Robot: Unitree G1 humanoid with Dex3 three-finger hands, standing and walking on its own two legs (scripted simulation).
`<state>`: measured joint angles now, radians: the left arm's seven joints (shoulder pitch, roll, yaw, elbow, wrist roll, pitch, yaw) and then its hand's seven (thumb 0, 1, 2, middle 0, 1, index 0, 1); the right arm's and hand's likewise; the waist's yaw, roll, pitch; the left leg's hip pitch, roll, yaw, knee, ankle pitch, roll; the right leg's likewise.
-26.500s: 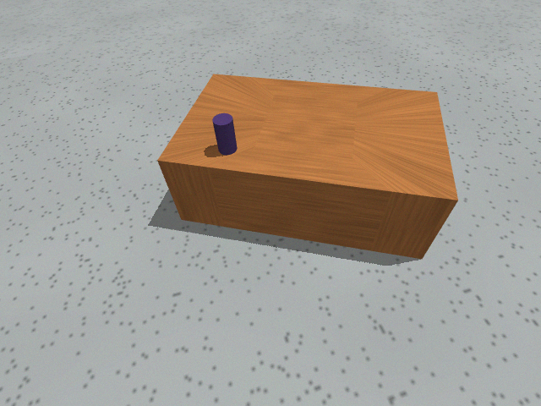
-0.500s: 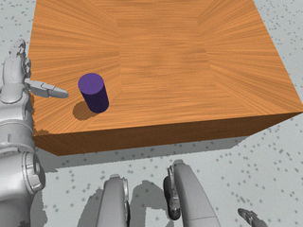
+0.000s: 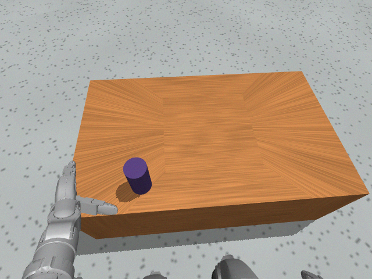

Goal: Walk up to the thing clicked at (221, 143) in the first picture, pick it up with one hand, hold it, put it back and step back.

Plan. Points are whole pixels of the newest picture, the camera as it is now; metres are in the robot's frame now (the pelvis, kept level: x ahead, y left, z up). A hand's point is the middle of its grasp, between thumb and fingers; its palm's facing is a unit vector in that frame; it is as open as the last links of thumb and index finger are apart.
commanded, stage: home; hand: left
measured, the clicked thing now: (138, 176) +0.45 +0.15 -0.26
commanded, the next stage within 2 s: none
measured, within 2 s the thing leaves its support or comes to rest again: neither
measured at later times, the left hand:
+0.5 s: hand (110, 273) +0.16 +0.17 -0.07, palm faces +0.18 -0.95 -0.25, open 17.4 cm
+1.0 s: hand out of the picture +0.12 +0.20 -0.10, palm faces +0.02 -0.94 -0.35, open 17.5 cm
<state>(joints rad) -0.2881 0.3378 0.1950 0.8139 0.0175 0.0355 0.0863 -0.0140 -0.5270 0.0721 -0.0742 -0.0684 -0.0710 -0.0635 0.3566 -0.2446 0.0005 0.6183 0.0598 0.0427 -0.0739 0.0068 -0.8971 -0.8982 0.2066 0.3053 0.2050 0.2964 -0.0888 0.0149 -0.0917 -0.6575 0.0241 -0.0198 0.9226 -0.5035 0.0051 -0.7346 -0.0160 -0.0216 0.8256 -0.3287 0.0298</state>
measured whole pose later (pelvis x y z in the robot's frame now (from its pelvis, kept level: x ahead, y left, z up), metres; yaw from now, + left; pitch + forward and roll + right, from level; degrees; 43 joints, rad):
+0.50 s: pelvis +0.01 -0.02 +0.01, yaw +3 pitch +5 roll -1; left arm 0.39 0.19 -0.02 0.19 -0.03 0.16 0.13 -0.01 -0.53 0.07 -0.06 -0.06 -0.06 -0.05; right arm 0.17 -0.20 0.03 0.54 0.03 -0.04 -0.14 0.01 -0.90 -0.90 0.21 0.31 0.20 0.30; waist 0.02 0.02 -0.05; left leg -0.43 0.02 -0.06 0.81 -0.48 -0.02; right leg -0.51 -0.03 -0.06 0.77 -0.35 0.01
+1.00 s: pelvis +0.00 -0.02 +0.02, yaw +2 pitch +0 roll +0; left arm 0.27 0.28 0.00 0.64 0.05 0.03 0.03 -0.01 -0.56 0.04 -0.06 -0.05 -0.06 -0.05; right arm 0.25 -0.28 -0.03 0.79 -0.06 0.01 -0.03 0.01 -0.90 -0.90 0.21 0.31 0.21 0.30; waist 0.00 0.02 -0.03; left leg -0.29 0.00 -0.04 0.72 -0.43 -0.01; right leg -0.40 -0.04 -0.04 0.71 -0.32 0.01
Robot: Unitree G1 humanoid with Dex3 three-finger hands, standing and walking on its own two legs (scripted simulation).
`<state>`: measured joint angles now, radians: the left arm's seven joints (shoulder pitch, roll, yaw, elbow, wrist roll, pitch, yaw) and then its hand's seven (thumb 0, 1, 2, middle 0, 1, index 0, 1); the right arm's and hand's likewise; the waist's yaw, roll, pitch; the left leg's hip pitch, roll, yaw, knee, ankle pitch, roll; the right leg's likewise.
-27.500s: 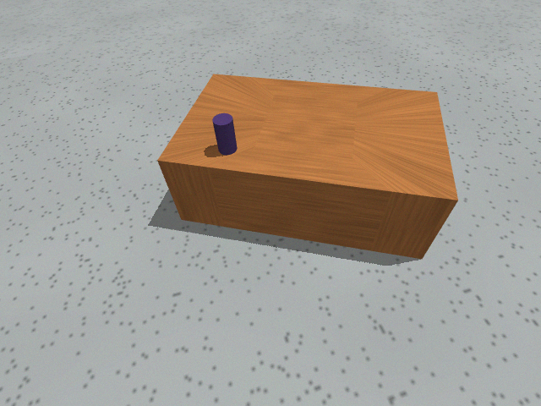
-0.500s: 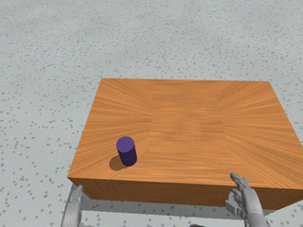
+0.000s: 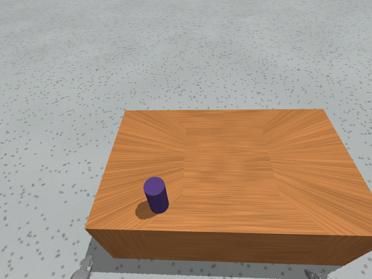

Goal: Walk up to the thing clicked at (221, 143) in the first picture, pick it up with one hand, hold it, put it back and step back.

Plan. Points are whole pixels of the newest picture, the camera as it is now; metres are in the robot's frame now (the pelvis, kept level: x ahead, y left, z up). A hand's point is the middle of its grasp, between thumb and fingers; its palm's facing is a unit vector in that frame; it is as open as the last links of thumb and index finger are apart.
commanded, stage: home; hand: left
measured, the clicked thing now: (156, 195) +0.46 +0.16 -0.29
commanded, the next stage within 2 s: stand in 1.36 s
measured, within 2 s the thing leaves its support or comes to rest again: neither
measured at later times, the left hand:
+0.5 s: hand out of the picture +0.05 +0.25 -0.13, palm faces +0.02 -0.93 -0.37, open 17.6 cm
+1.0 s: hand out of the picture +0.05 +0.25 -0.13, palm faces +0.03 -0.93 -0.36, open 17.7 cm
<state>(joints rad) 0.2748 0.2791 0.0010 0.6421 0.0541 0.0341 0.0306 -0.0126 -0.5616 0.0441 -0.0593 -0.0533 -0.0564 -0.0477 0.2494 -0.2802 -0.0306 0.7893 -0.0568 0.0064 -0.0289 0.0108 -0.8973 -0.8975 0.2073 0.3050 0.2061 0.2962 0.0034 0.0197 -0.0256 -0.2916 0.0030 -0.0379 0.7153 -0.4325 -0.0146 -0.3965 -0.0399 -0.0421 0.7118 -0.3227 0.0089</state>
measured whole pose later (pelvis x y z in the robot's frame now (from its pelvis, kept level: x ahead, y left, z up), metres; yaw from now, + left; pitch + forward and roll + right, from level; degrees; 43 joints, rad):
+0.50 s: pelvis +0.00 +0.00 +0.03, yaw +2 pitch -4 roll +0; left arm 0.19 0.31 -0.01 1.05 0.03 0.01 0.03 -0.01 -0.58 0.03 -0.06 -0.05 -0.05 -0.04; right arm 0.22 -0.31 -0.01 1.01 -0.03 0.02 -0.02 0.01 -0.90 -0.90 0.21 0.30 0.20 0.30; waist 0.02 0.03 0.03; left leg -0.09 -0.01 -0.06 0.42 -0.28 -0.02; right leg -0.18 -0.05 -0.07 0.44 -0.19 0.01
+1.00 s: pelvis +0.00 +0.00 +0.03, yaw +2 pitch -3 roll +0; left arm 0.13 0.32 0.00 1.16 0.02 0.00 0.02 -0.01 -0.59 0.03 -0.05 -0.05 -0.05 -0.04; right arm 0.18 -0.34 0.00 1.08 -0.02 0.01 -0.02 0.01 -0.90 -0.90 0.20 0.30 0.20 0.30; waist 0.02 0.03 0.04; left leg -0.06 0.00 -0.07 0.36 -0.25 -0.02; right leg -0.16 -0.04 -0.08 0.37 -0.16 0.01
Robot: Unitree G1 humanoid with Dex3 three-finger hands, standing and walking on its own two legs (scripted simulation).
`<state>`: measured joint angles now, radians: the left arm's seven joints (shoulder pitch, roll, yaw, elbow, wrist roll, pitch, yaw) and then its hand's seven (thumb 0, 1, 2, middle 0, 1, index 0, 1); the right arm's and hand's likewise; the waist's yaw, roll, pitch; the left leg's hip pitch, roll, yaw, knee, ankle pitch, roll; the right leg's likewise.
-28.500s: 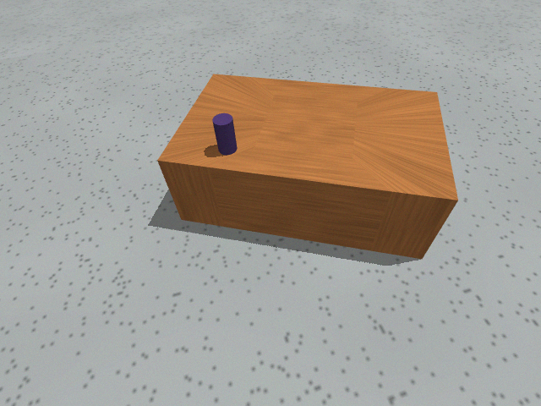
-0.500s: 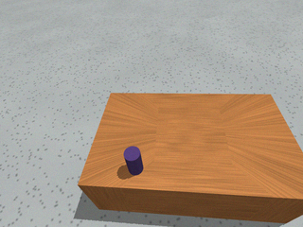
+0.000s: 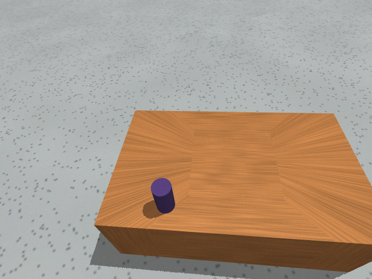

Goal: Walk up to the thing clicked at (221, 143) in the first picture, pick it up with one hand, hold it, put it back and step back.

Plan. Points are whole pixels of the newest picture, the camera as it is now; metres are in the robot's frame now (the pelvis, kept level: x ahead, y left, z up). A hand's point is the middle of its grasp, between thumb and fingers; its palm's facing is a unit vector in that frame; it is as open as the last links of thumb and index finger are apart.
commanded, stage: home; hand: left
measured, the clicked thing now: (163, 196) +0.46 +0.15 -0.32
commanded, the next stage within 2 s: stand in 0.36 s
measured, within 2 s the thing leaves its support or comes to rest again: neither
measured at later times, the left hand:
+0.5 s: hand out of the picture +0.08 +0.25 -0.15, palm faces +0.00 -0.93 -0.36, open 17.7 cm
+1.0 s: hand out of the picture +0.08 +0.25 -0.15, palm faces -0.01 -0.93 -0.36, open 8.3 cm
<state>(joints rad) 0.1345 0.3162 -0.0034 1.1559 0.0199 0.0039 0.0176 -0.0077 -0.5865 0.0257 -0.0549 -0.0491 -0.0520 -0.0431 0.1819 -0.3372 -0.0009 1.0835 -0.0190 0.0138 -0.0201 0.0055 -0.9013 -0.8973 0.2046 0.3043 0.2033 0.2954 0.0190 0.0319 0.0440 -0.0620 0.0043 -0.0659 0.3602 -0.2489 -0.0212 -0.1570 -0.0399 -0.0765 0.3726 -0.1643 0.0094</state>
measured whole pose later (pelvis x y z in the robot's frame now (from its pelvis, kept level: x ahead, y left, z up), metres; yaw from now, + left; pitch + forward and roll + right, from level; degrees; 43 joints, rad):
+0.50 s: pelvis +0.01 +0.00 +0.00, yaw +0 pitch -2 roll +0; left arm 0.09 0.32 0.00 1.16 0.01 0.00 0.01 -0.01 -0.59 0.02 -0.06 -0.05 -0.05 -0.04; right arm 0.14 -0.35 0.00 1.10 -0.02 0.01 -0.02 0.00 -0.90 -0.90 0.21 0.30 0.20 0.30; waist 0.01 0.03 0.05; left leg -0.04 0.01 -0.06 0.32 -0.24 -0.02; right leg -0.14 -0.03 -0.08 0.35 -0.16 0.01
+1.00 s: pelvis +0.01 -0.01 +0.00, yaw -1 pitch -2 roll +0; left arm 0.10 0.33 0.01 1.15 0.01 -0.01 0.01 0.00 0.72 0.86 -0.21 -0.30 -0.20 -0.29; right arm 0.14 -0.34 0.00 1.10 -0.02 0.00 -0.01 0.00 -0.90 -0.90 0.21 0.30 0.20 0.29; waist 0.01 0.03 0.05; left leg -0.04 0.02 -0.06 0.31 -0.24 -0.03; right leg -0.14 -0.03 -0.07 0.34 -0.16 0.00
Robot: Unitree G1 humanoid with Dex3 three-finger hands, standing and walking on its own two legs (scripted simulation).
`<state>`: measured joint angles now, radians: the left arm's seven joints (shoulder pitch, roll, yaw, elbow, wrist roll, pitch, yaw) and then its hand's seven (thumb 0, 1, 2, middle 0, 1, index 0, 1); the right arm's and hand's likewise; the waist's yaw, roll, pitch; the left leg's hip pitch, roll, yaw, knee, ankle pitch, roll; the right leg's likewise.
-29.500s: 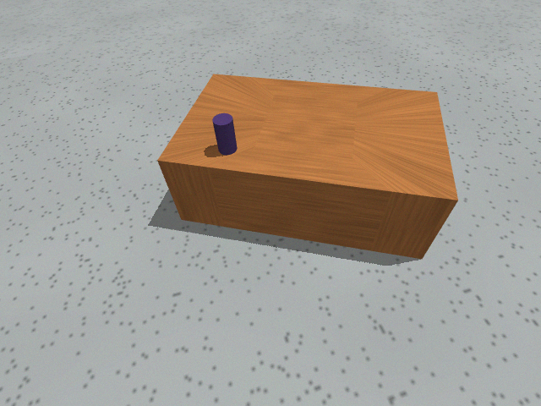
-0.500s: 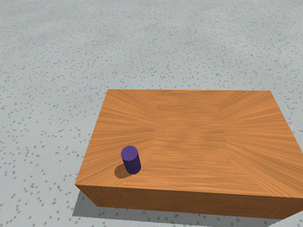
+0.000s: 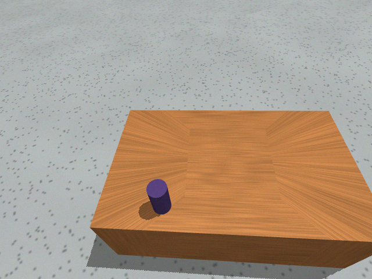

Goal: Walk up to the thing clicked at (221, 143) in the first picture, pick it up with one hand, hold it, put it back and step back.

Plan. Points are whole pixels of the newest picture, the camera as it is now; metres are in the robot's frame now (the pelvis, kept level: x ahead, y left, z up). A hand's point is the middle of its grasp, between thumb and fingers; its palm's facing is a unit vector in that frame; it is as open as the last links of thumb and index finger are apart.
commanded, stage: stand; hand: left
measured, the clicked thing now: (159, 197) +0.45 +0.16 -0.32
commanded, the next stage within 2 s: step back in 1.98 s
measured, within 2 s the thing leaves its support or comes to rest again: neither
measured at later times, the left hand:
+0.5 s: hand out of the picture +0.06 +0.25 -0.15, palm faces -0.01 -0.93 -0.36, open 7.4 cm
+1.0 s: hand out of the picture +0.08 +0.24 -0.15, palm faces -0.02 -0.94 -0.35, open 7.4 cm
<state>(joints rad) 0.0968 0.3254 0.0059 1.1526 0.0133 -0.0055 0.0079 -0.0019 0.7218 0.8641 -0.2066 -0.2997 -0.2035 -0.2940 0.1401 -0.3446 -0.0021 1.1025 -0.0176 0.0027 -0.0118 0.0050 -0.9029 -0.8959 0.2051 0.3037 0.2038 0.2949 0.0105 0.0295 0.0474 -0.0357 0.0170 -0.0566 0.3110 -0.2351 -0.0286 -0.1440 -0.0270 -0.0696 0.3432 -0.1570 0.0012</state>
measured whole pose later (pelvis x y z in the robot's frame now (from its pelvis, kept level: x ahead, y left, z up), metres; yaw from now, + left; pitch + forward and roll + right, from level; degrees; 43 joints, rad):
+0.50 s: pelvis +0.00 +0.00 +0.00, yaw -1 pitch -3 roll +0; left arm 0.11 0.33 0.01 1.15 0.01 -0.01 0.00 0.00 0.90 0.90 -0.21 -0.30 -0.20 -0.30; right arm 0.15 -0.35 0.00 1.11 -0.02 0.00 -0.01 0.01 -0.90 -0.90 0.20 0.30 0.20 0.29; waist 0.01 0.03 0.05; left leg -0.04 0.02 -0.05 0.31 -0.23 -0.04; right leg -0.15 -0.02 -0.06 0.35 -0.15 -0.01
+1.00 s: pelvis +0.00 -0.01 +0.00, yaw -1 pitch -2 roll +0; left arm 0.10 0.33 0.01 1.15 0.01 -0.01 0.00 0.00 0.90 0.90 -0.21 -0.30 -0.20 -0.30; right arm 0.14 -0.35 0.00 1.11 -0.02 0.00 -0.01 0.00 -0.90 -0.90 0.20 0.30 0.20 0.29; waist 0.01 0.03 0.05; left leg -0.03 0.04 -0.04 0.30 -0.24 -0.04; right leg -0.15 -0.01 -0.06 0.34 -0.15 -0.01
